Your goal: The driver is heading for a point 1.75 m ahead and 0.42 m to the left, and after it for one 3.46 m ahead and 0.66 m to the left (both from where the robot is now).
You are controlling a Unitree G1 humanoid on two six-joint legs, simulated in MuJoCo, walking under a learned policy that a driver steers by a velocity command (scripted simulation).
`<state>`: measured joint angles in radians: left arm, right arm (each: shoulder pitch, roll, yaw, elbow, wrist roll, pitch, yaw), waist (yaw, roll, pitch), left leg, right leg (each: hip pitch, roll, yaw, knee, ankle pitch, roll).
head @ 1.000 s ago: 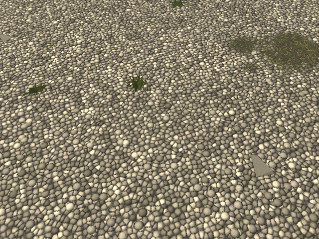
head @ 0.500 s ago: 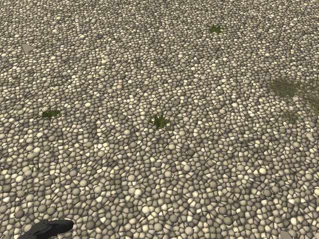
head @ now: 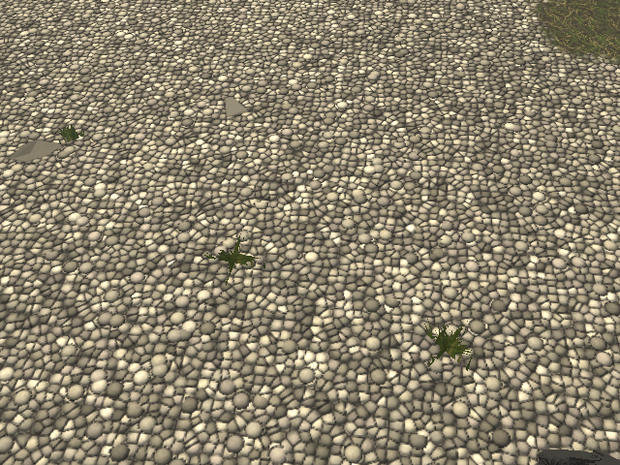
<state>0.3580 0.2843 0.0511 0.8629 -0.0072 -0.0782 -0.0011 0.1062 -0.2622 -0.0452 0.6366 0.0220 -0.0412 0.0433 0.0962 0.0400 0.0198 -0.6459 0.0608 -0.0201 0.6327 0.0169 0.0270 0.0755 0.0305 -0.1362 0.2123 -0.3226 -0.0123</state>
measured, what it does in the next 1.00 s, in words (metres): walks ahead, turning left: left foot, then right foot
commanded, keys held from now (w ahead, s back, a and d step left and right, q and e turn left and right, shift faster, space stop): w+q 0.54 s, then w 0.46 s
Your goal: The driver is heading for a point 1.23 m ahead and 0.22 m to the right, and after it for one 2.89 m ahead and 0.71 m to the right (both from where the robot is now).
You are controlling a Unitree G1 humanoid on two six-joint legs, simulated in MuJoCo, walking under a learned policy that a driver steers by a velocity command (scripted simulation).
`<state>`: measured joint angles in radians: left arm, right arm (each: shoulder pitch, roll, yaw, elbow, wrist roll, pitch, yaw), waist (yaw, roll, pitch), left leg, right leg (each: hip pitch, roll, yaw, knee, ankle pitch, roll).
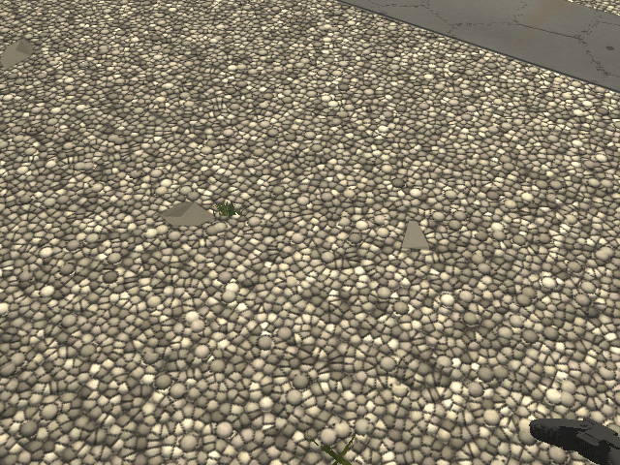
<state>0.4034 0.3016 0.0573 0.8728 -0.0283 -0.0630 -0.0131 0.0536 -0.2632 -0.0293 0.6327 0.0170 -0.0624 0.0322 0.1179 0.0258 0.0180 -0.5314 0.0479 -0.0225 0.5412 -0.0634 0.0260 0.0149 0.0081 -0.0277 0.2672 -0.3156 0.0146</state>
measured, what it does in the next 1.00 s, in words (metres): walks ahead: left foot, then right foot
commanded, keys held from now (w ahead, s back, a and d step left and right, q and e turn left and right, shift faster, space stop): w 0.30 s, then no key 0.70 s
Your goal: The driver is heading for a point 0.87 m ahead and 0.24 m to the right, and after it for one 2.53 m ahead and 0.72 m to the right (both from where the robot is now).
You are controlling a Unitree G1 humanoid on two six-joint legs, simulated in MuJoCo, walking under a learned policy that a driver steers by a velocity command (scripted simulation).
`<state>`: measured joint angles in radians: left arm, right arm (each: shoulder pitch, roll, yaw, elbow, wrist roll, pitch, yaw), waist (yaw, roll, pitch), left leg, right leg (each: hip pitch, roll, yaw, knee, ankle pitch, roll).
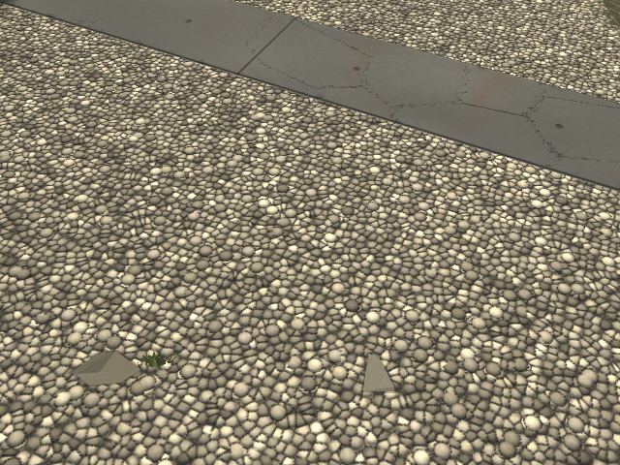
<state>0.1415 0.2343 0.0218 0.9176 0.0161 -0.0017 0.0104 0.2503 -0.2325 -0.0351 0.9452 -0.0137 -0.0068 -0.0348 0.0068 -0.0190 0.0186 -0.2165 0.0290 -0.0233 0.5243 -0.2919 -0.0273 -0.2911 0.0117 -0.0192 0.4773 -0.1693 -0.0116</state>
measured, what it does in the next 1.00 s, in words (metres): walks ahead, turning right: left foot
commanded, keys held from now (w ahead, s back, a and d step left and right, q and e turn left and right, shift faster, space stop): no key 0.06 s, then e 0.34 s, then w+e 0.32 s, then e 0.02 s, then no key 0.26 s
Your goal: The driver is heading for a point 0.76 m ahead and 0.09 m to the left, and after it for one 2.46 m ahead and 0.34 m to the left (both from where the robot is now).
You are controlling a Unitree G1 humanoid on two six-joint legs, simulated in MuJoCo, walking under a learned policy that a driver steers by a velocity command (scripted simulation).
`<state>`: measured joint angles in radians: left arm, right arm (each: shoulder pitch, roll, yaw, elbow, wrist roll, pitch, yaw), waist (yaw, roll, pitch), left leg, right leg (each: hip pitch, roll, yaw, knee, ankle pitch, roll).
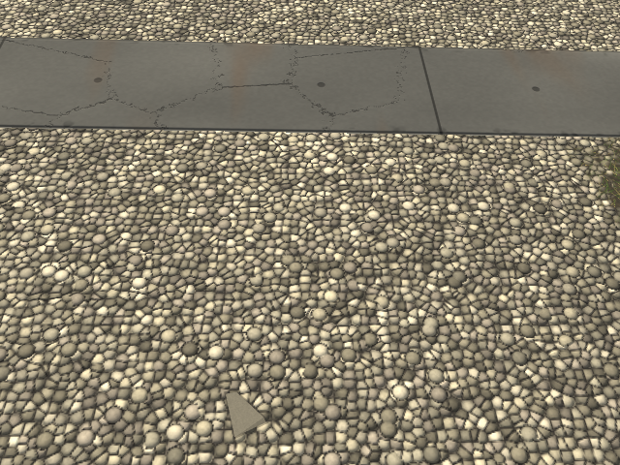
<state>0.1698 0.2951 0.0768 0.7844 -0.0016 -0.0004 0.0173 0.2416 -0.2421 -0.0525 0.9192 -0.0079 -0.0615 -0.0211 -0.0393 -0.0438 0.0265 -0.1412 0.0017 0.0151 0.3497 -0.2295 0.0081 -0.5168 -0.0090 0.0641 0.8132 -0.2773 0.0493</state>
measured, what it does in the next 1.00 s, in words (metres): steps on the spot: right foot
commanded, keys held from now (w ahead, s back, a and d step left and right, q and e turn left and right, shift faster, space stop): no key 0.86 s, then w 0.10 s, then no key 0.04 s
